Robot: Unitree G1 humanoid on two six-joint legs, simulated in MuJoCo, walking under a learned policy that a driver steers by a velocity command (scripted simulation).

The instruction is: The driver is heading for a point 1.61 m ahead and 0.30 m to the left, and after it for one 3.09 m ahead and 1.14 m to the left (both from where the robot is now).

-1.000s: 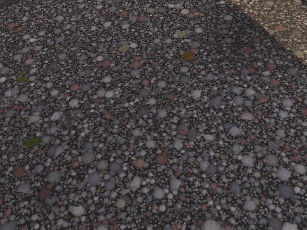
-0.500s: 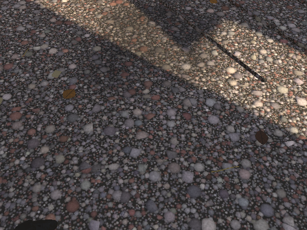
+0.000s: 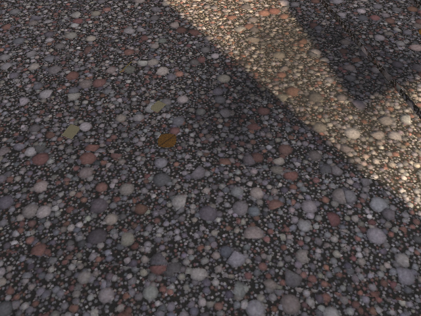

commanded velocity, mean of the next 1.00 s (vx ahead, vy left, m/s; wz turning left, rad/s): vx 0.50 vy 0.00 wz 0.41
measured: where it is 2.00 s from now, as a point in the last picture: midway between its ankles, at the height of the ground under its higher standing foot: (171, 164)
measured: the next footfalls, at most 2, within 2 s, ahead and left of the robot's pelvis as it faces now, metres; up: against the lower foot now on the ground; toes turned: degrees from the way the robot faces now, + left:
left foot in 0.16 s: +0.26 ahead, +0.10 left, -0.03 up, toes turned +7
right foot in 0.58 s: +0.58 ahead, -0.03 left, -0.03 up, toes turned +26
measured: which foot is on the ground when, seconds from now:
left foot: up 0.00-0.14, down 0.16-0.60, up 0.62-1.00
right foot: down 0.00-0.16, up 0.18-0.56, down 0.58-1.00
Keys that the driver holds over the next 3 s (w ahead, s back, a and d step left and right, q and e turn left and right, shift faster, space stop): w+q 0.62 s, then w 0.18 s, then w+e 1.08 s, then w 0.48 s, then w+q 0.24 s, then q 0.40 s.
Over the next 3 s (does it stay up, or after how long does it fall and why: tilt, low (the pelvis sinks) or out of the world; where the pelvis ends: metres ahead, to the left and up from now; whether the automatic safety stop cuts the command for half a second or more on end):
stays up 1.53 0.24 -0.11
